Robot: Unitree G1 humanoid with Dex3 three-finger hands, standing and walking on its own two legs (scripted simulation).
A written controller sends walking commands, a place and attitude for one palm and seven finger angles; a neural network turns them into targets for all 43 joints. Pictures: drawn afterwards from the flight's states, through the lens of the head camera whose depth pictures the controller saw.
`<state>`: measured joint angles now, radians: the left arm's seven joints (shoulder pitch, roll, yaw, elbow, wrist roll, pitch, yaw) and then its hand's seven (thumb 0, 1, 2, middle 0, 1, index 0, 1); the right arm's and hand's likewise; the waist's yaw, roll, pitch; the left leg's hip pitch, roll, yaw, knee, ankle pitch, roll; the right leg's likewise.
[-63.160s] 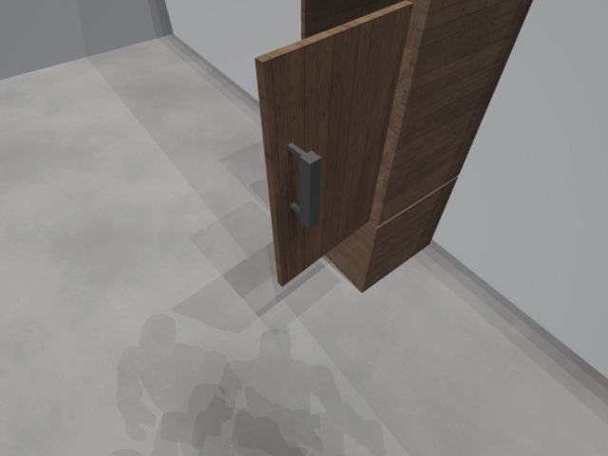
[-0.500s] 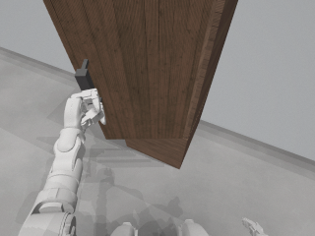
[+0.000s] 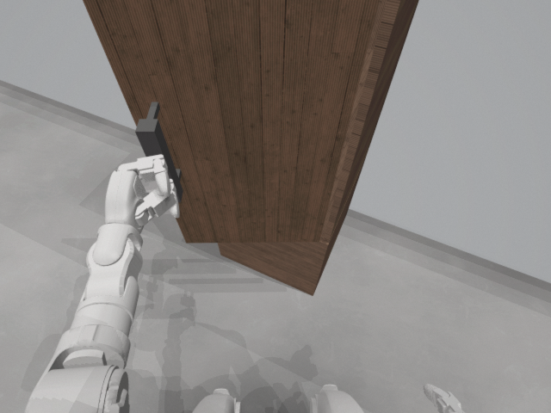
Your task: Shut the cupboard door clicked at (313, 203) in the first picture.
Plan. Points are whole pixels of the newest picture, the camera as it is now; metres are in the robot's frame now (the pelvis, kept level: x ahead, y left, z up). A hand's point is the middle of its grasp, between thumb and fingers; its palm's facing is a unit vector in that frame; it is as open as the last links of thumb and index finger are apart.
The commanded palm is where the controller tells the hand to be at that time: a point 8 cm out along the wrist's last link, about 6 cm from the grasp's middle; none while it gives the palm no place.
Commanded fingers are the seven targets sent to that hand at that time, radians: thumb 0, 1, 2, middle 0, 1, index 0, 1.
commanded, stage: push the door shut along its arc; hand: left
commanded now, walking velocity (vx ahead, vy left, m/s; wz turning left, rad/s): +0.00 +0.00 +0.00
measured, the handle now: (165, 155) +0.50 +0.19 +0.07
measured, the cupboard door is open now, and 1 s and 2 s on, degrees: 26 5 0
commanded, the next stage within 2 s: pull the fist back off the door in 1.74 s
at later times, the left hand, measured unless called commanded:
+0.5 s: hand (177, 169) +0.46 +0.16 +0.07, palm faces -0.11 -0.99 -0.03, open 3.3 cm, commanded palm +0.46 +0.20 +0.07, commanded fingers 0.00 0.90 0.90 -1.30 -1.50 -1.30 -1.50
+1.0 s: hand (197, 141) +0.52 +0.14 +0.08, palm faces -0.23 -0.97 -0.03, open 3.1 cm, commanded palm +0.53 +0.16 +0.07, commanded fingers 0.00 0.90 0.90 -1.30 -1.50 -1.30 -1.50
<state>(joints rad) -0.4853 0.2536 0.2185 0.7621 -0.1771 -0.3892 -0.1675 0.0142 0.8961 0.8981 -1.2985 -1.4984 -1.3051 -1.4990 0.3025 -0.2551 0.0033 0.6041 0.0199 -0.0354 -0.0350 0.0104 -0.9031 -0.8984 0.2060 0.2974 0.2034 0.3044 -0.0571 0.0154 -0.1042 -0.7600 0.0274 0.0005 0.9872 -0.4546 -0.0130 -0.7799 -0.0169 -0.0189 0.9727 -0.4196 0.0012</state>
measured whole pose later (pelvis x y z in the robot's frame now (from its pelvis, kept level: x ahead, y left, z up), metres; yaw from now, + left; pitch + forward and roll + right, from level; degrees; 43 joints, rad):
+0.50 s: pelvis -0.02 +0.01 -0.02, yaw +1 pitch +17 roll -1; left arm -0.85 0.39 0.24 1.12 -0.16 -0.39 -0.28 0.00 0.96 1.00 -1.30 -1.50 -1.31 -1.50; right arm 0.34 -0.27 0.02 0.66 0.01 -0.04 -0.04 0.01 -0.90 -0.90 0.21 0.30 0.20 0.30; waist -0.11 0.02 -0.10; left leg -0.92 0.02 -0.02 1.08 -0.46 -0.01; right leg -0.92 -0.02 -0.04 1.05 -0.42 0.00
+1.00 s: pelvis -0.02 +0.01 -0.03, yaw +0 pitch +23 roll -3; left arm -1.11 0.52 0.25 1.25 -0.11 -0.30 -0.36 0.01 0.90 0.90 -1.30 -1.50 -1.30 -1.50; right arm 0.39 -0.28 0.04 0.67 0.00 -0.06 -0.02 0.01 -0.90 -0.90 0.21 0.30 0.20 0.30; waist -0.20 0.03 -0.09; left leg -1.08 0.04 -0.04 1.16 -0.48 -0.01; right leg -1.07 -0.01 -0.05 1.09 -0.42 0.00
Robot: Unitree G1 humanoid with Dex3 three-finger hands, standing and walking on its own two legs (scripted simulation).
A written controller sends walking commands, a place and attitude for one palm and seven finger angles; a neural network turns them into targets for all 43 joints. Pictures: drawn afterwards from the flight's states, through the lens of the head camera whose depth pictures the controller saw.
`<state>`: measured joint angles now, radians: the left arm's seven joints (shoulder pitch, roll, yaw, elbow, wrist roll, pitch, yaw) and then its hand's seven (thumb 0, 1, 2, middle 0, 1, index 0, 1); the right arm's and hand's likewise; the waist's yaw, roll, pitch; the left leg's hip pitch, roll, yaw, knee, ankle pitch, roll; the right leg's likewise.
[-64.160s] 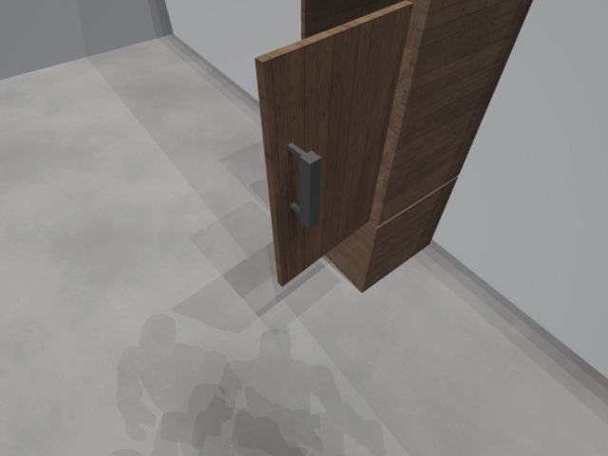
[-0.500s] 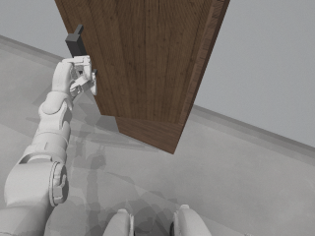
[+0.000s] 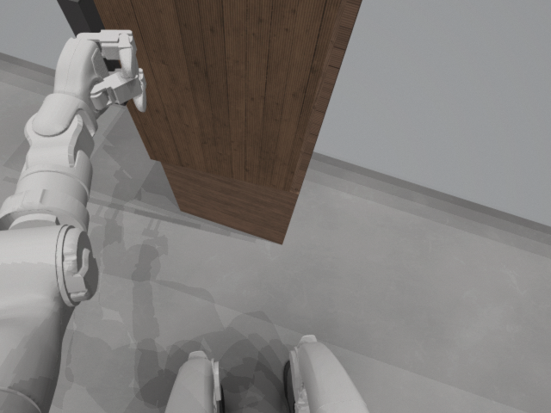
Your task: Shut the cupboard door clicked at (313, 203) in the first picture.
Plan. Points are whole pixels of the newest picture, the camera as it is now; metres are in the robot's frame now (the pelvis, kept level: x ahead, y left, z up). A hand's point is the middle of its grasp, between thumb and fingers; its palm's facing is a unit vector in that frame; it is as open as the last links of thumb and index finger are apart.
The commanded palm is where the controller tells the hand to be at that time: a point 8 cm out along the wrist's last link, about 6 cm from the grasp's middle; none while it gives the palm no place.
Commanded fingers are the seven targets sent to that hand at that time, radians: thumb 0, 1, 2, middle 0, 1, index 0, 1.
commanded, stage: push the door shut along its arc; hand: left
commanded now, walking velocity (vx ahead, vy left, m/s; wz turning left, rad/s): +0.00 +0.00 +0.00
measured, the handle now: (107, 43) +0.62 +0.18 +0.10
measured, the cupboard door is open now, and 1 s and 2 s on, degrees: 5 0 0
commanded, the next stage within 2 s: pull the fist back off the door in 0.74 s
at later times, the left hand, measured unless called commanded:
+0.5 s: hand (168, 51) +0.59 +0.09 +0.11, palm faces -0.36 -0.93 -0.02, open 2.8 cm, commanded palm +0.60 +0.12 +0.11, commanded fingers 0.00 0.90 0.90 -1.30 -1.50 -1.30 -1.50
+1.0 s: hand (173, 43) +0.61 +0.08 +0.11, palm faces -0.02 -1.00 +0.09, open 2.8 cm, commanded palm +0.61 +0.08 +0.11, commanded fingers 0.00 0.90 0.90 -1.30 -1.50 -1.30 -1.50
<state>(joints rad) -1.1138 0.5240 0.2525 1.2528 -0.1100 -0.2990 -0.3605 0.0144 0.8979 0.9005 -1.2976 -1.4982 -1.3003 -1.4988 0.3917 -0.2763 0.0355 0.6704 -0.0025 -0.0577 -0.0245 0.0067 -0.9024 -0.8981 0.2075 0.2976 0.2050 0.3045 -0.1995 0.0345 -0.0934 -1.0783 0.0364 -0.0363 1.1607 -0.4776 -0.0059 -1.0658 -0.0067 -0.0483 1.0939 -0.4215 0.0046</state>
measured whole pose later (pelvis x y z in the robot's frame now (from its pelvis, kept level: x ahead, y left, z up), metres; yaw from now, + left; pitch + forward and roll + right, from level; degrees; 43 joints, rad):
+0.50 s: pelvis +0.01 +0.00 -0.01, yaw -2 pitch +26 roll -3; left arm -1.28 0.61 0.30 1.31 -0.03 -0.21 -0.44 -0.02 0.83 0.90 -1.30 -1.50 -1.30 -1.50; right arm 0.42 -0.26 0.05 0.65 -0.02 -0.03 -0.02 0.00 -0.90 -0.90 0.21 0.30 0.21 0.30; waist -0.27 0.06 -0.08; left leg -1.15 0.06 -0.02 1.20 -0.51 0.00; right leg -1.15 0.02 -0.03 1.13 -0.44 0.01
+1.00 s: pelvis -0.01 +0.01 -0.03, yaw -1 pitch +29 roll -5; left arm -1.45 0.47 0.33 1.36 0.02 -0.18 0.01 -0.04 0.61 0.92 -1.30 -1.50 -1.30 -1.50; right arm 0.44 -0.25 0.06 0.67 -0.10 -0.09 0.03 0.00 -0.90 -0.90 0.21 0.30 0.20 0.30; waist -0.28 0.05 -0.11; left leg -1.30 0.03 -0.06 1.28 -0.50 0.00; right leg -1.26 -0.01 -0.07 1.18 -0.43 0.01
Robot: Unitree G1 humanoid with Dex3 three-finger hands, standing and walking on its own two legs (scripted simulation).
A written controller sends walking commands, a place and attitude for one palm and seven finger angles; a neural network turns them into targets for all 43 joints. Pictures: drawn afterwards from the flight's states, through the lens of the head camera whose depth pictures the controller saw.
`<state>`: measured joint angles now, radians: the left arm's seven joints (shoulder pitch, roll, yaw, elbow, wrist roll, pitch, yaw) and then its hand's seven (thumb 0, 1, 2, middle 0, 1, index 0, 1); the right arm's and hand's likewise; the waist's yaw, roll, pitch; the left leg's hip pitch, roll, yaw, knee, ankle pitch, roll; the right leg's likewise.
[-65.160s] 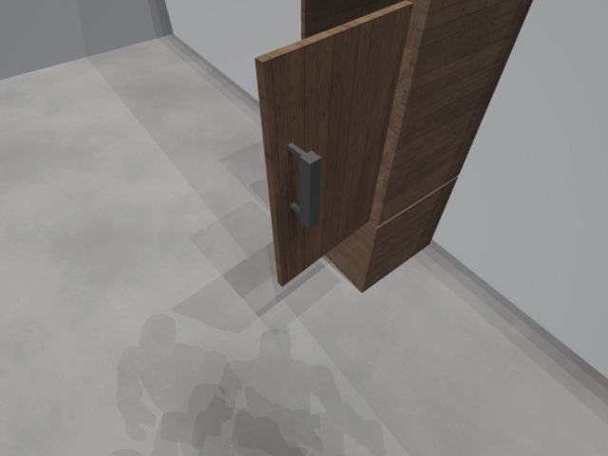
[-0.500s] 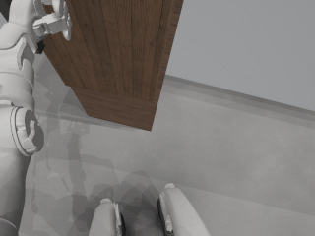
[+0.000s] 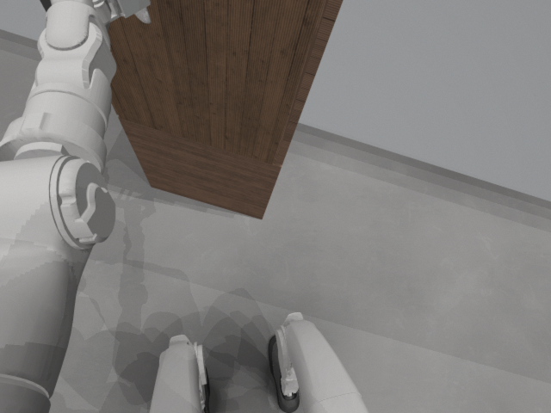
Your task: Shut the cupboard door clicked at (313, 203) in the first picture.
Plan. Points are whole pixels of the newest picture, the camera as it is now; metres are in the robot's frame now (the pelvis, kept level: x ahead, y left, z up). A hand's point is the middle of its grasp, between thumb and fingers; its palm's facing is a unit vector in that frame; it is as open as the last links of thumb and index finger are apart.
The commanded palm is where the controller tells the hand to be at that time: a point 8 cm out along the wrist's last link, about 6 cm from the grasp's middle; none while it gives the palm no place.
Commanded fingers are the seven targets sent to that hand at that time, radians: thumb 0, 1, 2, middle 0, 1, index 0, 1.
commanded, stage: pull the fist back off the door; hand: left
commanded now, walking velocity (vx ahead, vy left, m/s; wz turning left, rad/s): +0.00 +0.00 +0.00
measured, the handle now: out of the picture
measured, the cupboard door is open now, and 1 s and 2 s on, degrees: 0 0 0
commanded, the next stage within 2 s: draw the hand back to the body in 0.72 s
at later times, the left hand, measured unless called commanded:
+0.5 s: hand (174, 12) +0.59 +0.04 +0.12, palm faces +0.04 -1.00 -0.01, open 3.1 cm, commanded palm +0.54 +0.09 +0.13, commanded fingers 0.00 0.90 0.90 -1.30 -1.50 -1.30 -1.50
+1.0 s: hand (157, 38) +0.52 +0.06 +0.15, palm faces +0.05 -1.00 -0.02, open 3.1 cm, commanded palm +0.47 +0.12 +0.16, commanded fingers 0.00 0.90 0.90 -1.30 -1.50 -1.30 -1.50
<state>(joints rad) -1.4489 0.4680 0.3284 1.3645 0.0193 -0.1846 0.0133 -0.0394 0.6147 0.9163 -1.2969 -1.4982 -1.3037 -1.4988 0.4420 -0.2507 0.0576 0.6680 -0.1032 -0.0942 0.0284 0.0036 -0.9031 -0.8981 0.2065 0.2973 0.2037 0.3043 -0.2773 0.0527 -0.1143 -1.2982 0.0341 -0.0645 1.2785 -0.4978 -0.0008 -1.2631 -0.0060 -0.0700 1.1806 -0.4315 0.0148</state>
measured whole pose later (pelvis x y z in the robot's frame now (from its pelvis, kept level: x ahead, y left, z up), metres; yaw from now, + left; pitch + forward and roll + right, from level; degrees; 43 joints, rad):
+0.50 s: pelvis +0.02 -0.01 +0.03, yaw -1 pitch +26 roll -2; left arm -1.18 0.33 0.32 1.26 0.04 -0.34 0.16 0.01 0.90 0.92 -1.30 -1.50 -1.30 -1.50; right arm 0.49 -0.27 0.01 0.64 -0.09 -0.01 0.08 0.00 -0.90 -0.90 0.21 0.30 0.20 0.30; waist -0.26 0.06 -0.11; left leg -1.11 0.05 -0.01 1.13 -0.48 0.00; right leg -1.11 0.00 -0.01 1.08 -0.41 0.01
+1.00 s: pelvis +0.05 -0.02 +0.06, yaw +0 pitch +18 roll +0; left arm -0.75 0.16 0.22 0.93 -0.04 -0.42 0.10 0.01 0.89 0.90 -1.30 -1.50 -1.30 -1.50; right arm 0.33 -0.25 -0.03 0.58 -0.04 0.04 0.04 0.00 -0.91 -0.90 0.20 0.30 0.20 0.30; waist -0.12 0.04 -0.13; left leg -0.80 0.04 0.01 0.97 -0.48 -0.03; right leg -0.84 0.00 0.00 0.97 -0.44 -0.01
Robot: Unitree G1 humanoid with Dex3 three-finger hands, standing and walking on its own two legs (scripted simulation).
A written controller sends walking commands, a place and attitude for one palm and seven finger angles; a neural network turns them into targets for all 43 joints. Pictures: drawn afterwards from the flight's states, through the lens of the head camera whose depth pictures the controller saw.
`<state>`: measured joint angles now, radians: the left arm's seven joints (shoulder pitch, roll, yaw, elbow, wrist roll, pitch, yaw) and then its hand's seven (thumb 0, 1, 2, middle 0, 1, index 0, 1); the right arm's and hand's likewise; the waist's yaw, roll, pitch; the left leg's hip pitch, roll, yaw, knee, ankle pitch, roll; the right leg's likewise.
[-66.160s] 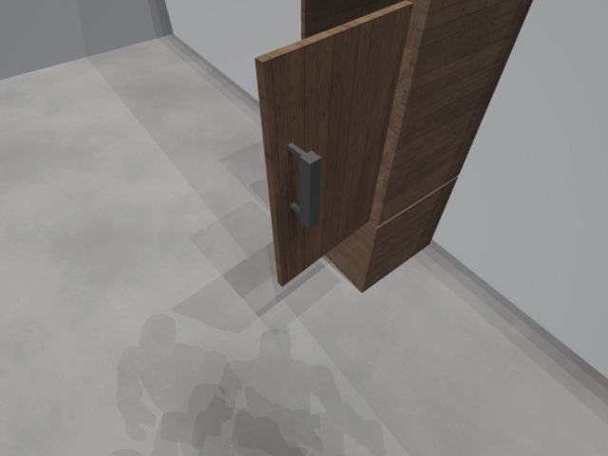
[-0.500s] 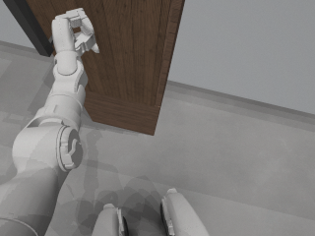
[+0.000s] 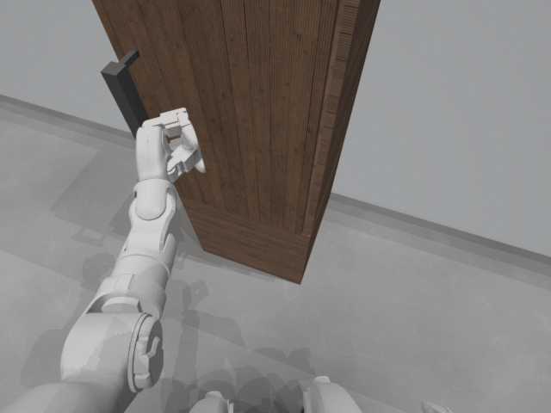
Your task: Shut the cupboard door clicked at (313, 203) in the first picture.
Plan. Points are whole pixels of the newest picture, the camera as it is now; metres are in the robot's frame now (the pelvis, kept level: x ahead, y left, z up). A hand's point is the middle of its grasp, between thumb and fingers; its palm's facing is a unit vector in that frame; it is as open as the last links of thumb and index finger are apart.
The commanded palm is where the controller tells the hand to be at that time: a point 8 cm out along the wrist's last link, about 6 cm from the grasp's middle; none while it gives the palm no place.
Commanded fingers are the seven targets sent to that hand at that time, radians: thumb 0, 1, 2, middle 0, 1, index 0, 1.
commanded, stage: draw the hand back to the body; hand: left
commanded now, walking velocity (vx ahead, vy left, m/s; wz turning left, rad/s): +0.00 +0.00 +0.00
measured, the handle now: (141, 103) +0.61 +0.19 +0.07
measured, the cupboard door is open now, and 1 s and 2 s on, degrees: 0 0 0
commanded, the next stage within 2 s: step back with the hand held close in 1.42 s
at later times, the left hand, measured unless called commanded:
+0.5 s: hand (99, 229) +0.32 +0.17 +0.15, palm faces +0.11 -0.98 -0.19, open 3.1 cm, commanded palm +0.28 +0.23 +0.17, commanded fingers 0.00 0.90 0.90 -0.92 -1.08 -0.92 -1.08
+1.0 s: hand out of the picture +0.20 +0.28 +0.21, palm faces +0.46 -0.81 -0.37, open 5.8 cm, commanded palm +0.15 +0.32 +0.23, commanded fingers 0.00 0.90 0.90 -0.23 -0.33 -0.23 -0.33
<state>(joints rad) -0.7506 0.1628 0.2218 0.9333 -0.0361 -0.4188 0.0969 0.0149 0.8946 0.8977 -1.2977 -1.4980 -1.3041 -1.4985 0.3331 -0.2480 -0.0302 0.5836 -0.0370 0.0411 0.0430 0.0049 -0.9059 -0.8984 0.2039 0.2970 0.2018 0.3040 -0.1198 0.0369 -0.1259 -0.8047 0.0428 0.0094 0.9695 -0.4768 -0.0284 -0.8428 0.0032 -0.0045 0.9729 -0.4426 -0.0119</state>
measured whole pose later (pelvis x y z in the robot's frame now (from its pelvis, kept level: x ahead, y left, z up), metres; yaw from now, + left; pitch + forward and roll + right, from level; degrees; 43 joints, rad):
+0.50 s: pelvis +0.00 +0.01 +0.05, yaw +1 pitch +1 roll +1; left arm -0.10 0.23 0.07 0.22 -0.09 -0.12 0.03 0.01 0.89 0.90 -1.15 -1.34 -1.16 -1.34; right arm 0.21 -0.24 0.01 0.56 0.04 0.02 -0.09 0.01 -0.90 -0.90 0.20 0.30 0.20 0.30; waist -0.01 0.05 -0.04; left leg -0.30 0.02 0.01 0.62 -0.34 -0.01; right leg -0.34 -0.02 -0.01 0.64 -0.32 0.00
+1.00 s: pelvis +0.01 +0.02 +0.06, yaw +2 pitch -4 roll +0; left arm 0.40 0.32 0.30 -0.32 -0.07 -0.06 0.10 0.01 0.89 0.90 -0.49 -0.62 -0.50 -0.62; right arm 0.21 -0.21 0.04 0.62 0.01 -0.07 -0.08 0.01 -0.90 -0.90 0.21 0.30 0.20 0.30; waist 0.06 0.07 -0.01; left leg -0.10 0.01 0.00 0.45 -0.28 0.00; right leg -0.12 -0.03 -0.02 0.44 -0.26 0.02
